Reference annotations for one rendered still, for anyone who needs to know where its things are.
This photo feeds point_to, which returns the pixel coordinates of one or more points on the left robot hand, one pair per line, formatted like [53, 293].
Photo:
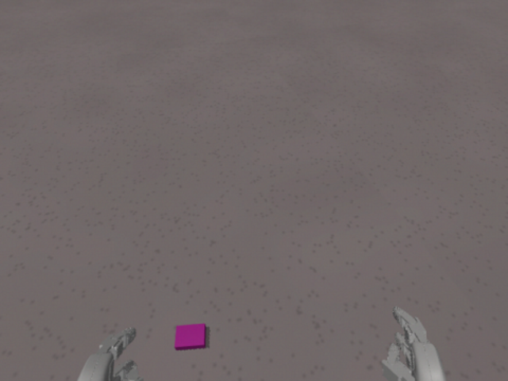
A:
[100, 366]

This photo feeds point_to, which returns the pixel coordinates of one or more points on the right robot hand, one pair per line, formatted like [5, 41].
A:
[422, 357]

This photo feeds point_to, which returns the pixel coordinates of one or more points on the small box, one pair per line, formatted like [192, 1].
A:
[190, 336]

